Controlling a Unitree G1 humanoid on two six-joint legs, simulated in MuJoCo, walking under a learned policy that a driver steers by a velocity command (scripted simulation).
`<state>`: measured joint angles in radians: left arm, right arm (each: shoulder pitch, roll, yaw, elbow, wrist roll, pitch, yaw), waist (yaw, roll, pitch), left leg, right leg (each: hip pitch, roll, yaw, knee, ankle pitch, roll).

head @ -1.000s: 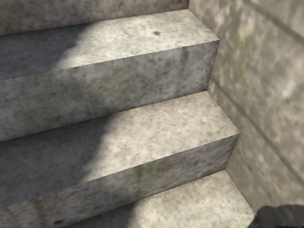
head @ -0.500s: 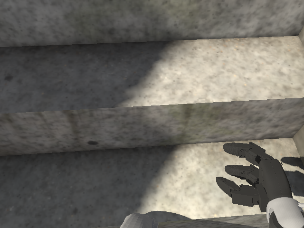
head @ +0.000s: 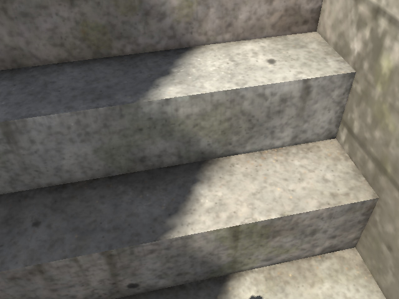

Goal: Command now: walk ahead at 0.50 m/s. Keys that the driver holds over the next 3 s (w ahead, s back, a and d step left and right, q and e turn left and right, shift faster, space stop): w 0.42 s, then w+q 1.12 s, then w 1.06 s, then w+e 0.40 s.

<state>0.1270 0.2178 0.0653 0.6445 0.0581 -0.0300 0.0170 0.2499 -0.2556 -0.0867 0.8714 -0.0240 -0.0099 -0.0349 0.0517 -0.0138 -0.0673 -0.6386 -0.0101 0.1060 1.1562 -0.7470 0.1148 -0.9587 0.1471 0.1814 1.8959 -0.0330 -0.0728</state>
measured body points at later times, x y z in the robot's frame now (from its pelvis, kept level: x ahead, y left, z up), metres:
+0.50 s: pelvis +0.00 -0.09 -0.03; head +0.04 -0.10 +0.42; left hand +0.05 +0.16 -0.16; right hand +0.23 -0.30 -0.10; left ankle -0.02 +0.03 -0.53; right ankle +0.00 -0.19 -0.70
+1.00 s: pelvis -0.01 -0.12 -0.14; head +0.02 -0.10 +0.31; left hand +0.14 +0.07 -0.27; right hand -0.04 -0.30 -0.28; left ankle -0.13 +0.00 -0.86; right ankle -0.01 -0.27 -0.80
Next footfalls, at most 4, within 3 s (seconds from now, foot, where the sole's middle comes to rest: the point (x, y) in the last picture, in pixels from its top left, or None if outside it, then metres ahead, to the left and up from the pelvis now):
0.32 right None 0.04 -0.19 -0.72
0.68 left None -0.09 0.00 -0.91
1.02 right None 0.01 -0.28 -0.91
1.34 left None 0.12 0.01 -0.69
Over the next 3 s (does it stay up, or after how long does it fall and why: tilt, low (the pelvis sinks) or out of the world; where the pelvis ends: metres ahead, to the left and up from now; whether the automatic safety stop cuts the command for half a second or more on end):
stays up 0.48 0.28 0.35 its command is cut before an obstacle after 0.2 s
